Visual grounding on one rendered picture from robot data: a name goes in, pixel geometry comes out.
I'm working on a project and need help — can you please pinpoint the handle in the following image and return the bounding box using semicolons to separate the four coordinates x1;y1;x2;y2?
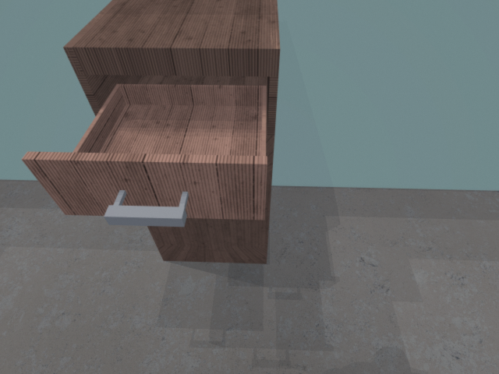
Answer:
104;190;189;227

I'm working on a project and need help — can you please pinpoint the drawer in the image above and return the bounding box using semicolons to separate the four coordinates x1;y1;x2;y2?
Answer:
21;84;267;220

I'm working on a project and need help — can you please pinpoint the cabinet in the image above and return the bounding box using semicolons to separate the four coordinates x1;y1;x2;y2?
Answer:
63;0;280;264

